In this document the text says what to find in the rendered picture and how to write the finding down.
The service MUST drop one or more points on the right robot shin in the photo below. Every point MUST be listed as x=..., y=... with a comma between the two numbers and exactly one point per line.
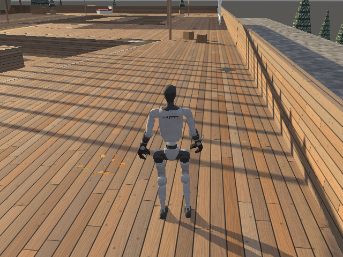
x=186, y=193

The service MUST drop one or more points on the left robot foot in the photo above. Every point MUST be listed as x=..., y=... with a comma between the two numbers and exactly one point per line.
x=163, y=214

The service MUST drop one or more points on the robot right hand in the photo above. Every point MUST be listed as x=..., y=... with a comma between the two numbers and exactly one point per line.
x=200, y=147

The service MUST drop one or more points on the right robot forearm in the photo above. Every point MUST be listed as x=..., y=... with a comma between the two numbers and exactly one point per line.
x=197, y=139

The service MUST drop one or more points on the right robot upper arm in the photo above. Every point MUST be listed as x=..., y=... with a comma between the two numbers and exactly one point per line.
x=190, y=121

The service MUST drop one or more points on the robot left hand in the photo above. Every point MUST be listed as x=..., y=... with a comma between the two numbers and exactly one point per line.
x=145, y=151

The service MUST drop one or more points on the left robot upper arm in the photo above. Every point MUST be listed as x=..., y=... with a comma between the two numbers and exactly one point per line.
x=150, y=122

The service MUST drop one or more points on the left robot forearm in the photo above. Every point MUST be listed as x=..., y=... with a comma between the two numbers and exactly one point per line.
x=144, y=141

